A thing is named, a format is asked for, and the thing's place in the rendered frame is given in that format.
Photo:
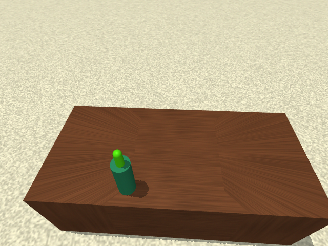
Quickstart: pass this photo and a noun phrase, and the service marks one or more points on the bottle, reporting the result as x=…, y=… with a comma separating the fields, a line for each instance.
x=122, y=171

